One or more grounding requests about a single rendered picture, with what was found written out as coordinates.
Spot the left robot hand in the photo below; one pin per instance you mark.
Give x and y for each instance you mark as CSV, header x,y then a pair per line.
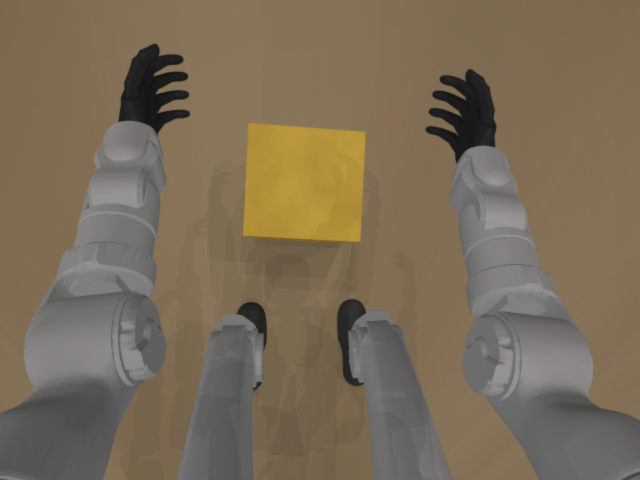
x,y
139,101

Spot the carton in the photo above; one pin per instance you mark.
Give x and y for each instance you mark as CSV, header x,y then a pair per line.
x,y
304,184

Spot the right robot hand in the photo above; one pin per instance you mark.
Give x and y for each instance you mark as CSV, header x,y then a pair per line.
x,y
476,127

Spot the robot left forearm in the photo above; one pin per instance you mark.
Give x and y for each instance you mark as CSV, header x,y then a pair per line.
x,y
118,225

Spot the left robot upper arm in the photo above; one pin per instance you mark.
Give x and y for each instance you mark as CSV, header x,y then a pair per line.
x,y
86,357

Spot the robot left shin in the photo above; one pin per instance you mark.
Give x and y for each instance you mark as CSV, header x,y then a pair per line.
x,y
231,319

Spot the right robot upper arm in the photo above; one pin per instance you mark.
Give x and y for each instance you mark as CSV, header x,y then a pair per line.
x,y
536,373

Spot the robot left foot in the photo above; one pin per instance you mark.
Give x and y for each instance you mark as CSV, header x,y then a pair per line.
x,y
255,313

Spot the robot right forearm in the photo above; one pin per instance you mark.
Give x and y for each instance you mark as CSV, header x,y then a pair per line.
x,y
498,248

